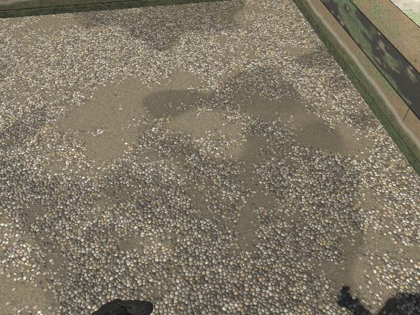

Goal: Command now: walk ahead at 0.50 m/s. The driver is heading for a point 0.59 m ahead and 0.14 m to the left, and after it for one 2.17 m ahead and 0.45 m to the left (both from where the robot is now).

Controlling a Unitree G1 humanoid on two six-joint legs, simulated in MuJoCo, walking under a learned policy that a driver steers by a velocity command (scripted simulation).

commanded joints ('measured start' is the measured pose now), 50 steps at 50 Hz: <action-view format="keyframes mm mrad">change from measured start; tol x16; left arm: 1 -141 49 12 -112 -2 -13 -4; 50 16 93 39 61 -13 -3 0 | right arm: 1 -117 -55 -11 -112 2 -12 -2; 50 21 -135 -49 26 26 2 12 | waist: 1 7 -4 -5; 50 -10 -4 -100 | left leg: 1 69 33 -66 -99 155 3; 13 119 4 -41 -91 -23 -6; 20 92 31 -68 -80 162 3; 22 114 1 -43 -88 -25 -7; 43 260 75 -134 -346 502 19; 50 255 71 -130 -380 440 25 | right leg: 1 -112 -73 41 -120 218 -13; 11 -74 -76 32 -103 270 -12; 13 -88 -88 96 -180 60 -17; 20 -64 -79 30 -100 276 -13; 22 -91 -92 95 -181 61 -17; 42 170 -184 100 -357 549 -15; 50 171 -184 73 -380 507 -12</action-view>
